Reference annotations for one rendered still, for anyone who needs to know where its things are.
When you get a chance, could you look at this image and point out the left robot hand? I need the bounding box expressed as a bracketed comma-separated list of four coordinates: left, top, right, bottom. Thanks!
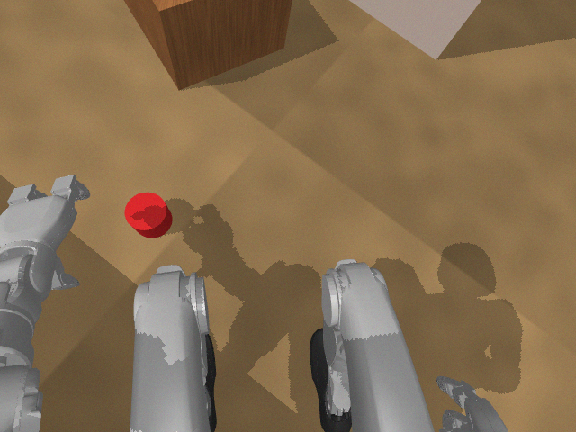
[0, 175, 90, 290]

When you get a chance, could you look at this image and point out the right robot hand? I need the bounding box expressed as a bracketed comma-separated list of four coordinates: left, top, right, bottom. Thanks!
[436, 376, 509, 432]

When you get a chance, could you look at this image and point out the right robot foot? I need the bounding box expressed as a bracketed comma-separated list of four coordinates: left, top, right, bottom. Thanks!
[310, 328, 352, 432]

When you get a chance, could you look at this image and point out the left robot arm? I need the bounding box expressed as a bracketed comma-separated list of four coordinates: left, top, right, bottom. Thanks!
[0, 241, 57, 432]

